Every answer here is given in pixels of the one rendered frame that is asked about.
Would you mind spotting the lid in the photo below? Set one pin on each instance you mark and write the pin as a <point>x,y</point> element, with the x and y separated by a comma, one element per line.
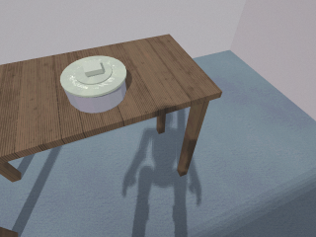
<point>74,81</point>

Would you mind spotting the knob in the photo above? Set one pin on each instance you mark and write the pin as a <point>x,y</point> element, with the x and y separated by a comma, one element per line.
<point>92,67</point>

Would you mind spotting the table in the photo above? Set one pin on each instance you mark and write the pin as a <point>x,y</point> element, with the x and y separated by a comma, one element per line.
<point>36,114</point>

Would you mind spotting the pot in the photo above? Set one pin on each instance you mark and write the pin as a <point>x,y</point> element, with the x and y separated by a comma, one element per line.
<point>100,104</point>

